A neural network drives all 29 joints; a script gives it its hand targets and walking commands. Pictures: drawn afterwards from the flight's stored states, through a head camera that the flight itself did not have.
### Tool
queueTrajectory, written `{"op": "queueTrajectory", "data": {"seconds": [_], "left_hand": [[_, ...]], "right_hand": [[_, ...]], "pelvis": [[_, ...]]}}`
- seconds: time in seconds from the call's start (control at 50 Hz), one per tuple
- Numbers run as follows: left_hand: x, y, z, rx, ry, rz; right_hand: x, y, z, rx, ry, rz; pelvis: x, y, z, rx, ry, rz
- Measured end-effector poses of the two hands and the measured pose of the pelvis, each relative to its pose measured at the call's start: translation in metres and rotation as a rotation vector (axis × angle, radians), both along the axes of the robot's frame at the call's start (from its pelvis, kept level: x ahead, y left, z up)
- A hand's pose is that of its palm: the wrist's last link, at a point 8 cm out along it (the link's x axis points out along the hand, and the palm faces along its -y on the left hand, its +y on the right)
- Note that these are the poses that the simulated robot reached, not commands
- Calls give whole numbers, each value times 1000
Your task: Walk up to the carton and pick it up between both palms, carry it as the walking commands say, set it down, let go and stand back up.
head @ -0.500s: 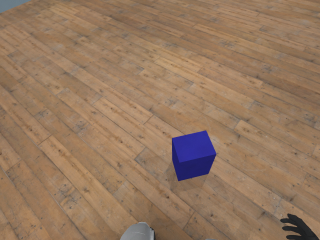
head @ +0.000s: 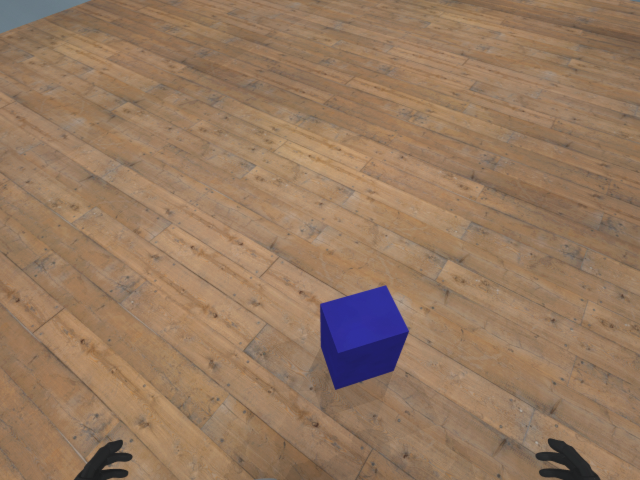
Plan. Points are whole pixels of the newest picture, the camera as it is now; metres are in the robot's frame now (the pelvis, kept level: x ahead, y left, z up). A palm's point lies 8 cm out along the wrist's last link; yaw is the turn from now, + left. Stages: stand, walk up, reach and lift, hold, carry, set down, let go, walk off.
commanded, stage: walk up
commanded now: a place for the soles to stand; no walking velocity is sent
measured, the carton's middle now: (359, 339) +0.57 -0.08 -0.62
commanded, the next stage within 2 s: none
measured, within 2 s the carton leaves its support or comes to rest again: neither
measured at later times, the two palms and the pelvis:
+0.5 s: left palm out of the picture +0.08 +0.33 -0.10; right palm out of the picture +0.05 -0.35 -0.08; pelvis -0.01 -0.02 +0.01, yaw +1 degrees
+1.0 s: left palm out of the picture +0.07 +0.22 -0.13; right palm out of the picture +0.16 -0.48 -0.08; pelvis +0.06 -0.13 -0.03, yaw +5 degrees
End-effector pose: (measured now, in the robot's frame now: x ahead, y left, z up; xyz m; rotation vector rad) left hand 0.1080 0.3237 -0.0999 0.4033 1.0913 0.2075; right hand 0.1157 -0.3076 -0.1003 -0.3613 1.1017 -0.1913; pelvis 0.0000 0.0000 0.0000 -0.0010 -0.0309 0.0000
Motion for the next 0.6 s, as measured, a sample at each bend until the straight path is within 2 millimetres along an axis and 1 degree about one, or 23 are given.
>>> {"op": "queueTrajectory", "data": {"seconds": [0.16,0.26,0.4,0.42,0.46,0.52,0.56,0.6], "left_hand": [[-17,-3,5,-5,52,27],[-27,-7,3,-23,70,40],[-33,-8,-2,-46,87,44],[-31,-6,-3,-49,87,38],[-27,-1,-2,-45,78,32],[-24,1,-1,-36,68,35],[-25,-3,-1,-35,76,31],[-24,-12,-2,-33,88,23]], "right_hand": [[-5,2,1,24,15,-12],[-15,-1,3,18,43,-17],[-28,-4,6,-4,63,-37],[-32,-8,8,-18,55,-42],[-48,-22,12,-62,65,-60],[-75,-55,21,-144,109,-92],[-89,-79,27,-193,130,-106],[-98,-102,31,-231,138,-117]], "pelvis": [[-4,-2,8,-1,-10,1],[-6,-2,10,-5,-11,5],[-7,-1,11,-3,-9,7],[-8,-2,10,2,-4,8],[-9,-8,8,11,1,14],[-10,-20,5,22,3,13],[-10,-29,2,27,0,8],[-8,-40,-1,28,-3,7]]}}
